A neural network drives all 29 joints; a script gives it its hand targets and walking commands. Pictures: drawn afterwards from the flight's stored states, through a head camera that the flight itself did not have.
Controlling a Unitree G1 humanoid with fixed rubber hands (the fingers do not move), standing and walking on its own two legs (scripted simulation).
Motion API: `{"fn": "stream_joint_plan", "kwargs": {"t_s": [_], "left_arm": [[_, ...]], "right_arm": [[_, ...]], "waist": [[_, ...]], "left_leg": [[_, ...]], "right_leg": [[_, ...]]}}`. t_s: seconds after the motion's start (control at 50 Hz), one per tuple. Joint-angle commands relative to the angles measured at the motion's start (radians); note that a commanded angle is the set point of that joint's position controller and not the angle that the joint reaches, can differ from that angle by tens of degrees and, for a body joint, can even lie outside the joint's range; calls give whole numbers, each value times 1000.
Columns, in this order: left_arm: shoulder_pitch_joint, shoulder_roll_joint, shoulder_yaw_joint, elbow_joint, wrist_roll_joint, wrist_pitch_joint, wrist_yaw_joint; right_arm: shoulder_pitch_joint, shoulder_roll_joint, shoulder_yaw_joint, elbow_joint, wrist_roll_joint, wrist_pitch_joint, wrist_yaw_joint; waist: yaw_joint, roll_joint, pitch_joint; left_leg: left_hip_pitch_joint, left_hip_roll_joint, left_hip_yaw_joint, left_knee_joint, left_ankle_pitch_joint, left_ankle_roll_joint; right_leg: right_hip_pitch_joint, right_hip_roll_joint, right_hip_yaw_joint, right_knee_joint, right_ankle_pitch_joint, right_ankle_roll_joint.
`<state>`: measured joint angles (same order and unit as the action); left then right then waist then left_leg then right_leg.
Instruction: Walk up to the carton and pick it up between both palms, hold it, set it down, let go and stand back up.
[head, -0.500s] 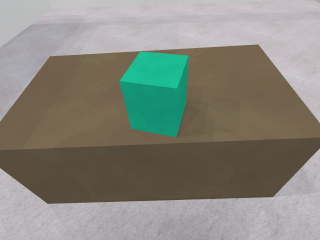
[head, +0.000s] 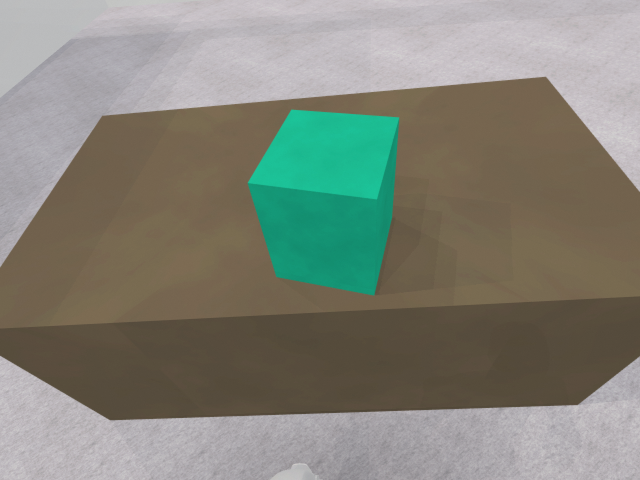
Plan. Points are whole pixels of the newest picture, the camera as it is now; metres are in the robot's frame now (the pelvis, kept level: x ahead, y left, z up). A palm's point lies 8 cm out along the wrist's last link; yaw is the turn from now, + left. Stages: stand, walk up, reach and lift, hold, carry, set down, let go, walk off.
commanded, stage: walk up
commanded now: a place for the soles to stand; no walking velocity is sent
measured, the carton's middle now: (333, 203) +0.60 +0.02 -0.03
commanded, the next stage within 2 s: none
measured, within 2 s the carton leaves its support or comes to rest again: neither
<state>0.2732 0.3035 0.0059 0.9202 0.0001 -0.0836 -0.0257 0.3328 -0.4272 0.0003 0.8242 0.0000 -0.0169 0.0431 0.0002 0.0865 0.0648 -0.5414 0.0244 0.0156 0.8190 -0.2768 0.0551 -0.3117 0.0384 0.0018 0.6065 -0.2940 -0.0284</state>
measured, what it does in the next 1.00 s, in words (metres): steps on the spot: left foot, then right foot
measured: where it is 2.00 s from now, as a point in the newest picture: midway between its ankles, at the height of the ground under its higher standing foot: outside the picture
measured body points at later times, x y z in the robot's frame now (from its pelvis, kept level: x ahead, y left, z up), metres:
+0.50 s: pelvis +0.04 +0.05 +0.01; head +0.04 +0.07 +0.46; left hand +0.08 +0.37 -0.12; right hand +0.11 -0.25 -0.09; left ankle +0.11 +0.11 -0.72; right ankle +0.05 -0.10 -0.67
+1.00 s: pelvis +0.07 -0.01 +0.00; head +0.09 -0.04 +0.45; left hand +0.10 +0.27 -0.12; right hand +0.12 -0.31 -0.14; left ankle +0.08 +0.10 -0.71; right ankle +0.12 -0.10 -0.72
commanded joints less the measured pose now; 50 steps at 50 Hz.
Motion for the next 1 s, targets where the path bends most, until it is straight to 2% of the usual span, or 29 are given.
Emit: {"fn": "stream_joint_plan", "kwargs": {"t_s": [0.0,0.02,0.04,0.06,0.08,0.1,0.12,0.14,0.16,0.24,0.3,0.34,0.38,0.42,0.44,0.5,0.58,0.62,0.64,0.66,0.68,0.7,0.72,0.74,0.76,0.8,0.86,0.96,0.98], "left_arm": [[26,340,116,-110,4,-23,31],[-25,325,104,-118,-1,-17,29],[-32,281,85,-127,-2,-7,28],[11,209,64,-125,-3,0,23],[70,190,54,-94,-3,17,24],[104,298,76,-61,7,33,32],[84,337,82,-42,13,40,30],[73,331,82,-34,13,47,22],[84,314,85,-14,10,55,16],[78,304,85,4,7,66,7],[72,307,88,10,16,69,5],[70,307,86,13,18,71,5],[85,302,81,19,21,70,5],[70,308,77,18,25,68,6],[72,300,76,17,25,67,7],[50,300,74,9,31,62,7],[72,280,69,6,35,50,13],[137,281,75,32,40,37,14],[183,268,77,44,38,30,20],[214,276,80,56,41,23,26],[205,318,86,46,46,17,34],[98,367,90,11,44,15,39],[-3,421,100,-14,42,13,41],[-43,420,101,-20,37,17,42],[-61,385,92,-27,36,15,44],[-45,344,83,-23,34,11,42],[9,328,88,-25,32,10,41],[13,310,93,-28,23,16,42],[9,309,91,-35,20,19,41]], "right_arm": [[6,-132,-107,-54,-35,-69,-22],[73,-133,-109,-28,-32,-74,-25],[137,-166,-125,5,-39,-81,-33],[186,-231,-142,22,-48,-86,-41],[145,-271,-151,-5,-33,-80,-47],[105,-315,-160,-22,-14,-75,-42],[39,-300,-159,-31,-10,-69,-42],[14,-278,-157,-38,-8,-66,-45],[-1,-262,-154,-32,-14,-67,-46],[2,-234,-148,-12,-12,-73,-45],[25,-212,-144,-9,-7,-73,-46],[37,-209,-145,-8,-3,-70,-46],[22,-211,-143,-15,-3,-68,-46],[29,-206,-143,-17,-1,-65,-45],[20,-207,-142,-20,-6,-63,-44],[12,-214,-145,-25,-10,-55,-41],[-51,-216,-137,-42,-16,-37,-34],[-98,-217,-135,-58,-14,-25,-28],[-130,-203,-125,-63,-19,-19,-25],[-110,-157,-107,-57,-13,-11,-26],[-78,-95,-88,-55,-8,-8,-28],[-49,-58,-71,-42,-9,-5,-26],[-26,-121,-92,-1,-19,5,-32],[6,-179,-114,25,-17,14,-31],[24,-172,-114,43,-11,18,-27],[33,-149,-103,46,2,17,-25],[1,-144,-96,50,-6,6,-30],[-23,-128,-92,47,-14,-10,-44],[-24,-125,-88,43,-14,-16,-46]], "waist": [[2,-244,-159],[-46,-225,-173],[-69,-143,-190],[-73,64,-203],[-47,80,-104],[-42,20,-80],[-30,2,14],[-17,-15,70],[-9,7,98],[-7,56,122],[-19,23,90],[-23,9,62],[-20,28,32],[-26,9,21],[-24,26,20],[-33,12,-7],[-7,50,-2],[30,27,-44],[61,30,-52],[74,-37,-90],[59,-187,-69],[15,-249,-8],[3,-179,32],[-11,-171,55],[-21,-174,70],[-14,-213,47],[17,-216,-1],[25,-208,-55],[22,-231,-67]], "left_leg": [[69,51,-35,-158,-9,-17],[231,49,-29,-236,79,-15],[382,29,-71,-314,21,-8],[488,161,-308,-431,-114,16],[459,320,-636,-580,-340,31],[390,377,-721,-653,-534,64],[294,349,-693,-680,-651,48],[246,298,-594,-693,-636,-3],[208,264,-547,-701,-602,-39],[223,189,-427,-694,-492,-52],[301,186,-387,-682,-417,-35],[361,196,-399,-684,-406,-46],[392,212,-386,-677,-391,-26],[417,229,-394,-667,-374,-5],[427,235,-382,-662,-363,16],[438,253,-373,-637,-354,77],[310,261,-327,-582,-323,149],[206,245,-269,-526,-347,146],[145,207,-222,-461,-350,114],[75,157,-191,-361,-368,68],[21,55,-99,-173,-303,10],[-39,-59,-23,-50,-199,-48],[11,-44,-71,41,-178,-57],[82,-30,-93,79,-178,-49],[112,-17,-89,92,-137,-47],[94,7,-103,30,-103,-39],[39,12,-108,-11,-111,-41],[88,-1,-85,-100,-152,-32],[108,-4,-81,-134,-169,-28]], "right_leg": [[193,-311,231,-94,340,-203],[71,-280,180,-37,288,-167],[-34,-206,137,98,155,-118],[-187,-92,43,308,3,-60],[-352,35,-5,432,-213,2],[-340,5,76,494,-236,-8],[-353,-35,78,525,-194,-14],[-347,-48,79,514,-137,-10],[-308,-48,95,503,-96,-6],[-255,-53,107,452,-10,8],[-250,-47,107,407,14,20],[-258,-42,119,389,14,21],[-253,-48,115,364,5,24],[-255,-54,117,326,-13,25],[-261,-53,111,297,-29,27],[-229,-62,71,232,-94,31],[-101,-75,21,98,-149,15],[79,-59,-9,2,-87,1],[170,-49,-10,-91,-43,-11],[264,-57,60,-130,-41,-18],[221,-155,308,-305,-259,-47],[117,-307,599,-469,-545,-93],[-22,-371,653,-512,-634,-120],[-103,-352,608,-496,-657,-130],[-106,-305,545,-481,-600,-119],[-30,-252,463,-446,-460,-68],[97,-254,447,-392,-347,-79],[156,-260,412,-326,-116,-110],[156,-258,391,-305,-65,-113]]}}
